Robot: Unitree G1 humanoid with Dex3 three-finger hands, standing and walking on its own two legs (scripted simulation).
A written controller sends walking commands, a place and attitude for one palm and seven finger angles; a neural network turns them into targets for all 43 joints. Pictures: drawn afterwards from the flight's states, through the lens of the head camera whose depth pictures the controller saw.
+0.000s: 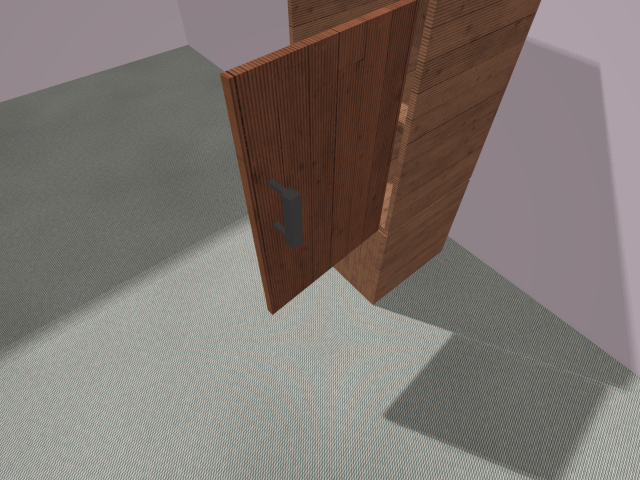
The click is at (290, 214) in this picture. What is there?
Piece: cupboard door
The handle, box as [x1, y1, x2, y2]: [268, 178, 302, 248]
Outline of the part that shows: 272,178 268,181 268,184 282,197 284,225 283,226 277,222 274,224 274,227 286,237 286,242 290,246 295,248 302,243 300,194 292,188 287,190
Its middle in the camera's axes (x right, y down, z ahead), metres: -0.06 -0.04 +0.67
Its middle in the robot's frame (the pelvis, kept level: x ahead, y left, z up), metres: +0.53 +0.09 -0.01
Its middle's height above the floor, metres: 0.77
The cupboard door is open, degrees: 94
